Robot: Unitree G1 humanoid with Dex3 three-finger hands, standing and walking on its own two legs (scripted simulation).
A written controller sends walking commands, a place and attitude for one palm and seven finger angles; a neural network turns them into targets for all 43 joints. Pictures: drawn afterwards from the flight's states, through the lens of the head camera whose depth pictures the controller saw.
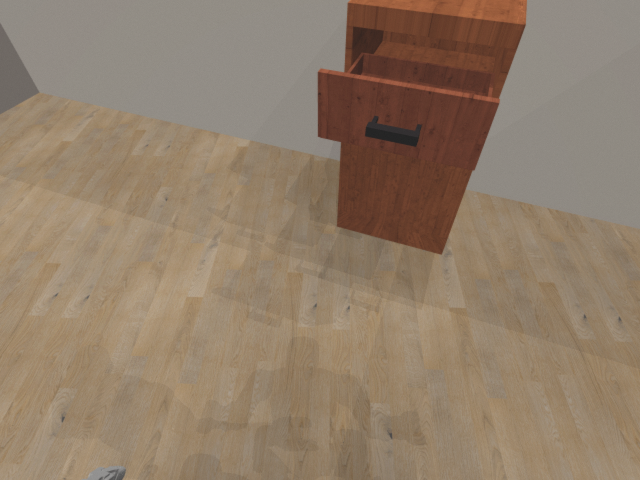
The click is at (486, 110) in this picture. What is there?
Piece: drawer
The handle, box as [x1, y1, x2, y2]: [365, 116, 421, 146]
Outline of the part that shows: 366,126 366,136 415,146 421,125 417,124 416,129 413,131 378,124 376,122 378,116 374,116 372,121 368,122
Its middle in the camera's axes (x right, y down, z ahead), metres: +0.17 -0.26 +0.92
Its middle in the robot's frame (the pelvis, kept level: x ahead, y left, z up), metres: +0.87 -0.13 -0.03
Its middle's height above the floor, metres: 0.74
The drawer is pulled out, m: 0.30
